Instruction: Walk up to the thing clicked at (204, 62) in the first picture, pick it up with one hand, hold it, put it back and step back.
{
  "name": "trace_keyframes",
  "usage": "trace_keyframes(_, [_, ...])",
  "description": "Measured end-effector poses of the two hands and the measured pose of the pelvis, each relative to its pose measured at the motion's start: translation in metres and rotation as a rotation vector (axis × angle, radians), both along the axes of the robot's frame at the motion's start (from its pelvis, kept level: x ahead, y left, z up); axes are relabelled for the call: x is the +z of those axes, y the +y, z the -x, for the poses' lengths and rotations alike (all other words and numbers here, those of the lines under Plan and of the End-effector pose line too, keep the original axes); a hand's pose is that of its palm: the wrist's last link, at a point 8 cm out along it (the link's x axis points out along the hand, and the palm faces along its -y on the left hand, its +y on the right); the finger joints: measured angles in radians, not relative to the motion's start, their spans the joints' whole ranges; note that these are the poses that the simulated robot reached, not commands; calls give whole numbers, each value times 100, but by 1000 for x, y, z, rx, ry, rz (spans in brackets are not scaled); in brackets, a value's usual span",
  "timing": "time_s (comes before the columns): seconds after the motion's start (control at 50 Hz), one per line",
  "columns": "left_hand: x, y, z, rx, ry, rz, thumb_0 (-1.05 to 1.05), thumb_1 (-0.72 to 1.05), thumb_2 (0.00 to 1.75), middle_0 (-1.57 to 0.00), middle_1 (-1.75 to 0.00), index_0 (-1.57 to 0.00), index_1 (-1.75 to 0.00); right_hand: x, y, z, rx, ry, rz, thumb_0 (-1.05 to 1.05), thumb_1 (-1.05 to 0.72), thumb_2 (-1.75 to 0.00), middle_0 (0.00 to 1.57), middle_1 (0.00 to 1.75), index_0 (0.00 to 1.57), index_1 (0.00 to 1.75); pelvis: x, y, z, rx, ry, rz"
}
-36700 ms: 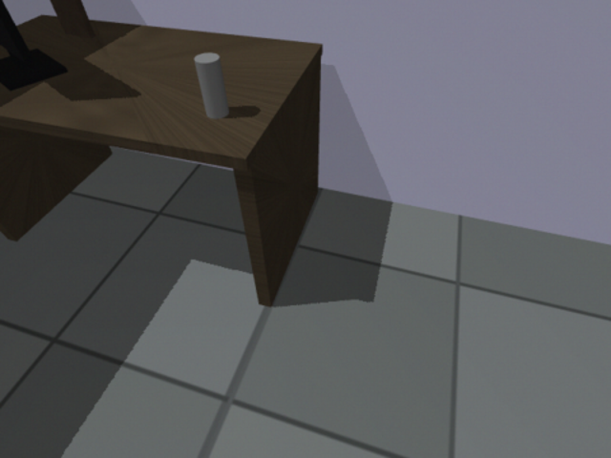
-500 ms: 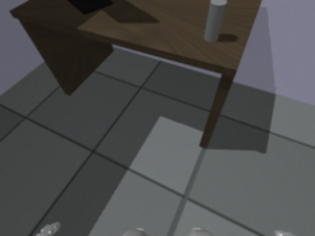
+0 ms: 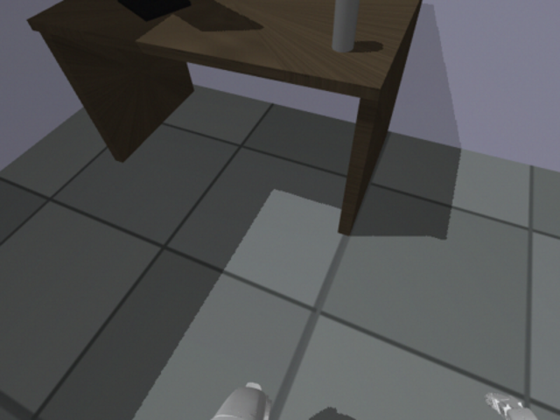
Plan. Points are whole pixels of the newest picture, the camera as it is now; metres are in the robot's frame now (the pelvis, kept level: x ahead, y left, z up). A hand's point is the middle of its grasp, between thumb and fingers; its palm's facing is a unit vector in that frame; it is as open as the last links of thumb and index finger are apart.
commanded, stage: step back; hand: right
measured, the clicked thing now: (345, 20) +1.09 -0.14 +0.03
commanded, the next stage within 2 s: stand in 1.06 s
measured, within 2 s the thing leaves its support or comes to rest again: neither
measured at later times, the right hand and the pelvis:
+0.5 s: hand out of the picture +0.05 -0.24 -0.15, palm faces -0.11 +0.93 -0.35, open 7.4 cm; pelvis -0.05 +0.00 +0.00, yaw +5 degrees
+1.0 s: hand out of the picture +0.10 -0.22 -0.14, palm faces -0.11 +0.93 -0.36, open 7.4 cm; pelvis -0.03 +0.02 +0.01, yaw +6 degrees
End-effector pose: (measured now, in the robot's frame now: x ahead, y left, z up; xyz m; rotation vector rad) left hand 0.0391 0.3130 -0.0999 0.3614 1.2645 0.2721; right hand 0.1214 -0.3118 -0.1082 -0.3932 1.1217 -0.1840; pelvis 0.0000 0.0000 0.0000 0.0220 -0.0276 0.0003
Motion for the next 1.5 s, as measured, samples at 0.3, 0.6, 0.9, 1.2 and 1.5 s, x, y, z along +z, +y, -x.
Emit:
trace_keyframes(0.3, [-1,21,52,62,-90,8,1,90,89,-21,-30,-20,-30,-6,21,95,36,105,-23,1,-90,-90,21,30,20,30,0,8,50,91,-13,-10])
trace_keyframes(0.6, [-8,0,52,74,-85,79,1,90,89,-21,-30,-20,-30,2,27,66,53,41,-32,0,-90,-90,21,30,20,30,6,10,43,91,-6,21])
trace_keyframes(0.9, [-3,13,-2,59,-147,62,1,90,89,-21,-30,-20,-30,9,40,30,48,19,-27,0,-90,-90,21,30,20,30,10,16,27,96,-5,29])
trace_keyframes(1.2, [2,8,3,62,-95,72,0,90,89,-20,-30,-20,-30,11,49,24,53,28,-61,0,-90,-90,21,30,20,30,19,16,27,94,-11,23])
trace_keyframes(1.5, [3,-5,35,64,-38,82,1,90,89,-21,-30,-20,-30,12,34,53,36,75,-56,0,-90,-90,21,30,20,30,23,8,40,95,-15,19])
